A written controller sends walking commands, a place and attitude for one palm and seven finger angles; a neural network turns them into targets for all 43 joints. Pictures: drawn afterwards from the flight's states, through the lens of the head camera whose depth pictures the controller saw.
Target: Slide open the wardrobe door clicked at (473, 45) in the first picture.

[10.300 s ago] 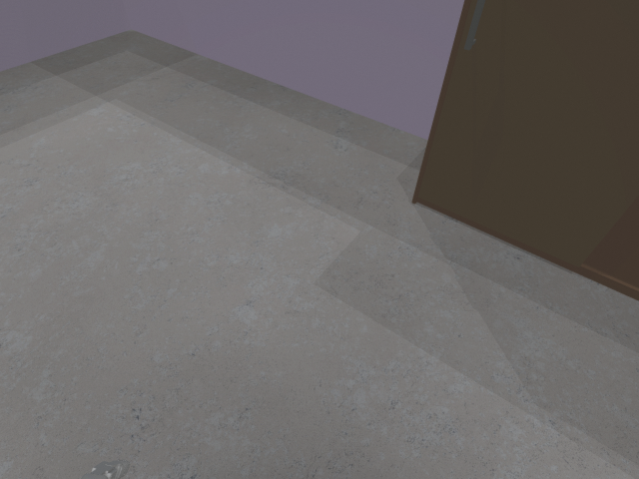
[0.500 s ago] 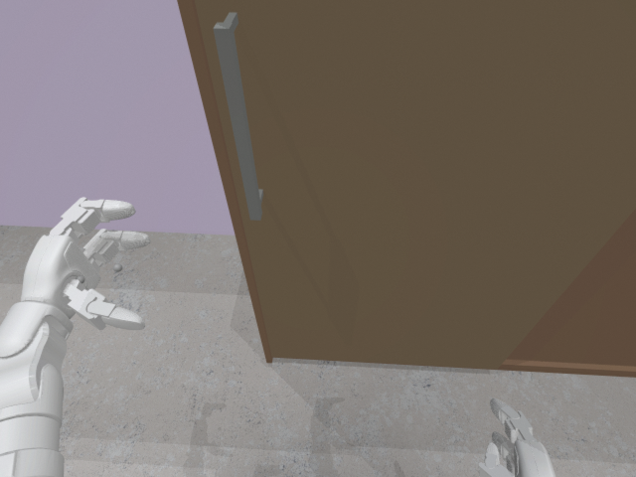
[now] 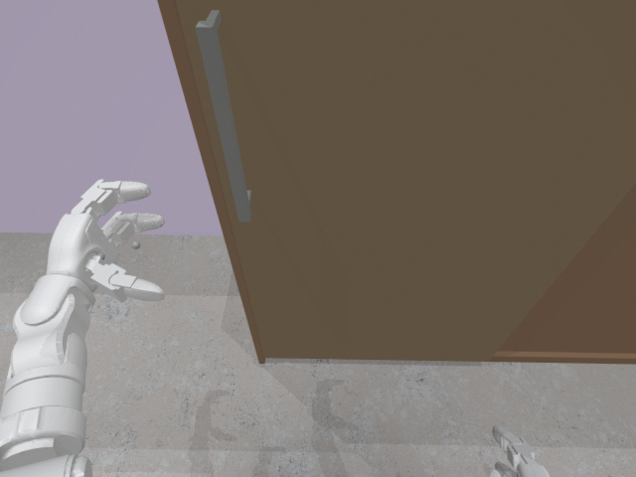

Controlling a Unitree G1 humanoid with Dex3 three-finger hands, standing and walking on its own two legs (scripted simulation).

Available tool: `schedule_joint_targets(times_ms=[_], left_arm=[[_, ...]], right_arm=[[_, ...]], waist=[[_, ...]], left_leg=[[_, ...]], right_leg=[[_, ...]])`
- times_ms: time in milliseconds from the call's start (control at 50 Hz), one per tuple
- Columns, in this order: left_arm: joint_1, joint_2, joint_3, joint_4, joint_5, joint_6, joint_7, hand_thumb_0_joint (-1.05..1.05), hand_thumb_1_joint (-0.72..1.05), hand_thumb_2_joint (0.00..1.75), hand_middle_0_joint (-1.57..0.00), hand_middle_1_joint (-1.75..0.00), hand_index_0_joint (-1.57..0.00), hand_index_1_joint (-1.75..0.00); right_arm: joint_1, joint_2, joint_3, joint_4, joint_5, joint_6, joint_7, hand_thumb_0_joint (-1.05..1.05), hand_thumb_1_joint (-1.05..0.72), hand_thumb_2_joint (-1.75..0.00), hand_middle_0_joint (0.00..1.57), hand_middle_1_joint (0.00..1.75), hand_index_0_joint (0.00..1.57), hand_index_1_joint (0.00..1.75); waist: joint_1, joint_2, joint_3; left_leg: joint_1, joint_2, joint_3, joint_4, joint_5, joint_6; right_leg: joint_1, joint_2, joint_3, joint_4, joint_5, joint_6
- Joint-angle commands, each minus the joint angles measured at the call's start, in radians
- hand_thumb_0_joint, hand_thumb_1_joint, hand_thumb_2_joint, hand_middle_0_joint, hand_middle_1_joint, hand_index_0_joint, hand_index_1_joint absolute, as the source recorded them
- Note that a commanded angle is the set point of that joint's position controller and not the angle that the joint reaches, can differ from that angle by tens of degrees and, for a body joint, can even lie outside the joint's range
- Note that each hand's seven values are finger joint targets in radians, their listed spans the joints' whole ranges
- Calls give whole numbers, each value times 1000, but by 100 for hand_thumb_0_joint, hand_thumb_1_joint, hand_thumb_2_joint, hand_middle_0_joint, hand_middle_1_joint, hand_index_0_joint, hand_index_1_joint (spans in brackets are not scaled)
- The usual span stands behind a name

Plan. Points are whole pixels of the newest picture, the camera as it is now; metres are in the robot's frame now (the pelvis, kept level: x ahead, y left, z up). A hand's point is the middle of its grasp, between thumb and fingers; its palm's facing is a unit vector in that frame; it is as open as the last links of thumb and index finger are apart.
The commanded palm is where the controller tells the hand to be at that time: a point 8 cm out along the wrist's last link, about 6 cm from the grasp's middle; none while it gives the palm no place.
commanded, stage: move the hooked fingers beside the handle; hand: left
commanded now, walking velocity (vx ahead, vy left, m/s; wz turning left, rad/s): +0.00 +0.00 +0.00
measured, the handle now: (232, 133) +0.54 +0.16 +0.15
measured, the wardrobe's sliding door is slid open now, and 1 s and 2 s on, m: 0.00 0.00 0.00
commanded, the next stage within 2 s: feel for the door with the fingertips in 1.66 s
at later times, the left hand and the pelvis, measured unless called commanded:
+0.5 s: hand (170, 204) +0.43 +0.22 +0.11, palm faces +0.03 -1.00 +0.02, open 13.9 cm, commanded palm +0.40 +0.28 +0.11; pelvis +0.00 +0.00 -0.01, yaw -1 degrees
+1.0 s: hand (190, 181) +0.48 +0.21 +0.11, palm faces +0.03 -1.00 +0.02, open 13.9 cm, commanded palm +0.45 +0.27 +0.11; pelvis +0.01 +0.01 -0.01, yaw -2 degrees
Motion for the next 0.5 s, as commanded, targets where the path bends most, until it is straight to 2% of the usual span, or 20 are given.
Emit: schedule_joint_targets(times_ms=[0, 20, 60, 80, 100, 120, 140, 160, 180, 220, 240, 260, 280, 300, 320, 340, 380, 440, 460, 480], left_arm=[[-444, 288, 66, -173, 6, -74, 18, 0, -50, 30, -30, -120, -30, -120], [-477, 266, 44, -205, 9, -92, 23, 0, -50, 30, -30, -120, -30, -120], [-464, 276, 64, -190, 9, -116, 36, 0, -50, 30, -30, -120, -30, -120], [-467, 284, 68, -156, 7, -123, 40, 0, -50, 30, -30, -120, -30, -120], [-486, 279, 63, -129, 9, -125, 39, 0, -50, 30, -30, -120, -30, -120], [-503, 278, 64, -98, 7, -126, 40, 0, -50, 30, -30, -120, -30, -120], [-493, 284, 69, -62, 11, -124, 39, 0, -50, 30, -30, -120, -30, -120], [-498, 266, 50, -27, 16, -116, 36, 0, -50, 30, -30, -120, -30, -120], [-494, 283, 60, 1, 18, -112, 35, 0, -50, 30, -30, -120, -30, -120], [-570, 262, 17, 19, 35, -106, 33, 0, -50, 30, -30, -120, -30, -120], [-583, 280, 31, 37, 40, -110, 36, 0, -50, 30, -30, -120, -30, -120], [-599, 290, 33, 25, 44, -119, 39, 0, -50, 30, -30, -120, -30, -120], [-615, 295, 35, 9, 44, -133, 46, 0, -50, 30, -30, -120, -30, -120], [-636, 283, 27, -24, 45, -149, 49, 0, -50, 30, -30, -120, -30, -120], [-635, 266, 26, -42, 38, -162, 54, 0, -50, 30, -30, -120, -30, -120], [-629, 269, 33, -35, 33, -169, 58, 0, -50, 30, -30, -120, -30, -120], [-638, 313, 66, 22, 32, -179, 65, 0, -50, 30, -30, -120, -30, -120], [-690, 290, 38, 119, 53, -169, 68, 0, -50, 30, -30, -120, -30, -120], [-702, 311, 45, 157, 63, -163, 69, 0, -50, 30, -30, -120, -30, -120], [-701, 357, 79, 171, 71, -166, 71, 0, -50, 30, -30, -120, -30, -120]], right_arm=[[-28, -141, -58, -131, -1, -34, -13, 0, -90, -90, 20, 30, 20, 30], [-27, -136, -58, -135, -4, -34, -11, 0, -90, -90, 20, 30, 20, 30], [-17, -136, -61, -131, -8, -32, -8, 0, -90, -90, 20, 30, 20, 30], [-4, -140, -58, -124, -10, -26, -5, 0, -90, -90, 20, 30, 20, 30], [-7, -140, -59, -123, -6, -23, -5, 0, -90, -90, 20, 30, 20, 30], [0, -143, -61, -115, -6, -19, -4, 0, -90, -90, 20, 30, 20, 30], [4, -145, -62, -113, -5, -14, -3, 0, -90, -90, 20, 30, 20, 30], [8, -146, -62, -114, -3, -9, -2, 0, -90, -90, 20, 30, 20, 30], [14, -151, -63, -112, -5, -4, 0, 0, -90, -90, 20, 30, 20, 30], [17, -150, -61, -113, -2, 6, 2, 0, -90, -90, 20, 30, 20, 30], [28, -153, -65, -109, -4, 10, 2, 0, -90, -90, 20, 30, 20, 30], [32, -154, -66, -113, -6, 14, 4, 0, -90, -90, 20, 30, 20, 30], [39, -155, -68, -113, -10, 19, 5, 0, -90, -90, 20, 30, 20, 30], [40, -152, -70, -118, -9, 19, 8, 0, -90, -90, 20, 30, 20, 30], [47, -149, -73, -117, -11, 18, 11, 0, -90, -90, 20, 30, 20, 30], [52, -150, -74, -113, -12, 21, 12, 0, -90, -90, 20, 30, 20, 30], [71, -157, -71, -95, -14, 32, 11, 0, -90, -90, 20, 30, 20, 30], [78, -158, -72, -85, -11, 45, 13, 0, -90, -90, 20, 30, 20, 30], [85, -162, -71, -80, -11, 50, 14, 0, -90, -90, 20, 30, 20, 30], [95, -168, -73, -78, -17, 56, 14, 0, -90, -90, 20, 30, 20, 30]], waist=[[-13, 41, -247], [-17, 76, -283], [-12, 83, -318], [-14, 18, -311], [-23, 27, -289], [-29, 4, -279], [-24, 8, -276], [-31, 1, -254], [-24, -14, -256], [-41, 39, -244], [-40, 30, -248], [-38, 54, -266], [-38, 25, -299], [-36, 58, -336], [-35, 49, -375], [-34, 53, -383], [-40, -15, -349], [-62, 8, -286], [-61, 23, -266], [-51, 1, -286]], left_leg=[[146, -31, -56, -79, 142, 22], [173, -33, -56, -75, 164, 21], [184, -32, -54, -62, 192, 18], [163, -28, -58, -59, 194, 21], [150, -28, -53, -60, 172, 21], [136, -28, -52, -60, 162, 22], [124, -29, -50, -61, 158, 21], [114, -28, -51, -64, 142, 21], [97, -29, -49, -58, 139, 23], [98, -30, -49, -57, 129, 22], [99, -27, -55, -53, 135, 22], [105, -27, -56, -52, 138, 20], [115, -25, -58, -44, 159, 23], [140, -26, -61, -41, 190, 21], [168, -25, -59, -33, 226, 20], [171, -23, -57, -27, 238, 19], [119, -21, -58, -26, 218, 23], [79, -25, -51, -33, 154, 24], [62, -24, -55, -34, 141, 23], [51, -25, -50, -24, 154, 27]], right_leg=[[5, 35, 48, -85, 191, -11], [10, 36, 48, -79, 210, -13], [21, 39, 48, -69, 240, -14], [34, 42, 46, -67, 246, -13], [14, 42, 49, -68, 236, -10], [10, 41, 49, -69, 234, -7], [9, 40, 48, -66, 231, -8], [-11, 40, 45, -68, 214, -7], [-1, 38, 49, -67, 210, -8], [-37, 36, 49, -64, 201, -8], [-44, 38, 46, -61, 198, -11], [-45, 39, 48, -58, 193, -12], [-24, 41, 48, -53, 209, -13], [-19, 43, 49, -46, 237, -15], [-9, 46, 47, -39, 272, -14], [-9, 48, 47, -36, 285, -13], [3, 50, 47, -36, 277, -10], [-54, 46, 48, -41, 225, -5], [-68, 45, 48, -40, 208, -8], [-40, 43, 55, -36, 225, -8]])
